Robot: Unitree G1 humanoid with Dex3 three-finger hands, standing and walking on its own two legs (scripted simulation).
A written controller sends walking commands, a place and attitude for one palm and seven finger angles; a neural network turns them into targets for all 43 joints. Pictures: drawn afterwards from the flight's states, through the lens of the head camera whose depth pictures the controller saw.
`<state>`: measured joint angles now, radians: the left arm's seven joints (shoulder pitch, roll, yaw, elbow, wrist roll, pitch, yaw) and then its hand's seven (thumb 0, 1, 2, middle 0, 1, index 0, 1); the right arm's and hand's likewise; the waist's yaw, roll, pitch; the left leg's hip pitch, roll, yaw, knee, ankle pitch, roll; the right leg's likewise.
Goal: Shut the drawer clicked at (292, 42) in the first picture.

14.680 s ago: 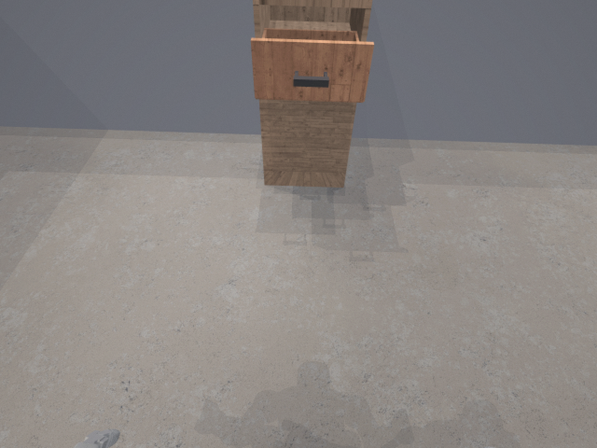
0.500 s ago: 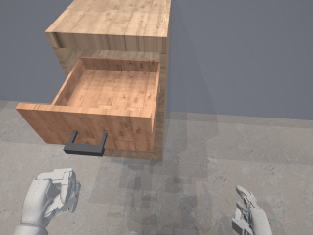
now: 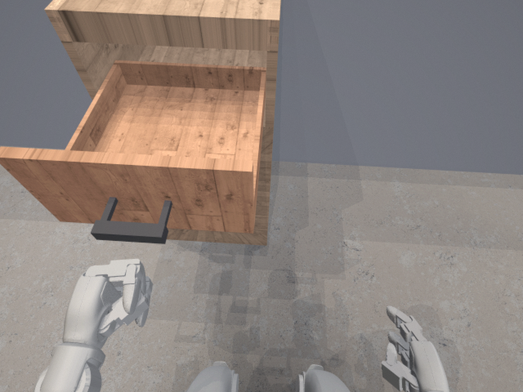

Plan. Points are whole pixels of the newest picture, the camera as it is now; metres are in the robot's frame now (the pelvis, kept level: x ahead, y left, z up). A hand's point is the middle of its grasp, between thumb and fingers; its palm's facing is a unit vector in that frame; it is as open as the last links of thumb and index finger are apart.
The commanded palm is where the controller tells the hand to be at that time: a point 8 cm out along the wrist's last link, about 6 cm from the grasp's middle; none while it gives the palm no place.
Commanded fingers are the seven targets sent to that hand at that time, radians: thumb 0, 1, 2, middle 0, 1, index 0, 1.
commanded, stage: bring the fist close to the handle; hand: left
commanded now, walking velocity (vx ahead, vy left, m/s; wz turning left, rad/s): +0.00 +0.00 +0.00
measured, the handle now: (135, 218) +0.36 +0.22 +0.04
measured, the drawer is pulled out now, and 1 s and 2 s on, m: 0.28 0.28 0.17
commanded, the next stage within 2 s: push the drawer shut in 0.46 s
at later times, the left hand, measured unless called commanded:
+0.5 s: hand (147, 304) +0.23 +0.17 +0.04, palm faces -0.04 -1.00 -0.05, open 3.3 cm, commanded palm +0.21 +0.23 +0.04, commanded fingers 0.00 0.90 0.90 -1.40 -1.60 -1.40 -1.60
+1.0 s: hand (151, 268) +0.28 +0.17 +0.04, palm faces -0.03 -1.00 -0.06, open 3.2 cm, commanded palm +0.27 +0.23 +0.04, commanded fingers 0.00 0.90 0.90 -1.40 -1.60 -1.40 -1.60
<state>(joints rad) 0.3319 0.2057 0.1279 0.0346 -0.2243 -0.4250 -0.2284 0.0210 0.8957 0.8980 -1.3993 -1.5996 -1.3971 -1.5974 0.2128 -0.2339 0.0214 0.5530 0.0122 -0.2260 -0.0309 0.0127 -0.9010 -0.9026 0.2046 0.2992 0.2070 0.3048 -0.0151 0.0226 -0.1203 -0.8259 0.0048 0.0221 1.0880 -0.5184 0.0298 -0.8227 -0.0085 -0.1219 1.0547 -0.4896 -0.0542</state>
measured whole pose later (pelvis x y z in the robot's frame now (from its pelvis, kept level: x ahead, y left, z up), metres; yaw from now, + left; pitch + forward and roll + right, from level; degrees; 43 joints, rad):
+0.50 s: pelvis -0.01 +0.01 -0.01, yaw +0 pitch +16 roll -2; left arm 0.33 0.21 0.09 0.01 -0.21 -0.40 -0.18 0.02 0.90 0.90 -1.40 -1.60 -1.40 -1.60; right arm 0.23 -0.25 0.03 0.50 0.02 -0.17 -0.03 0.01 -0.90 -0.90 0.20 0.30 0.21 0.30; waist -0.02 0.03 -0.14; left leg -0.88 0.01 0.02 1.14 -0.53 0.04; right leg -0.88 -0.01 -0.12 1.09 -0.49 -0.05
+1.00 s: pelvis +0.00 +0.00 -0.01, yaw +0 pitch +16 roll -2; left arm 0.15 0.23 0.13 0.13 -0.22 -0.39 -0.19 0.01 0.88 0.91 -1.40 -1.60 -1.40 -1.60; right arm 0.25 -0.25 0.03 0.53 0.02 -0.15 -0.03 0.01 -0.90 -0.90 0.20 0.30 0.21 0.30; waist -0.03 0.03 -0.14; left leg -0.88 0.01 0.02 1.12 -0.52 0.03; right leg -0.87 -0.01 -0.12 1.07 -0.49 -0.05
